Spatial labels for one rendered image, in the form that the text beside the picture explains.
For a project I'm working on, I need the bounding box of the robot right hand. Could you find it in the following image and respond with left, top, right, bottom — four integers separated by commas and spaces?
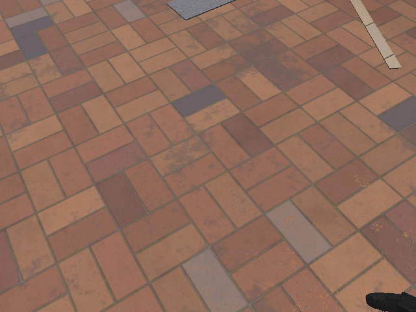
366, 292, 416, 312

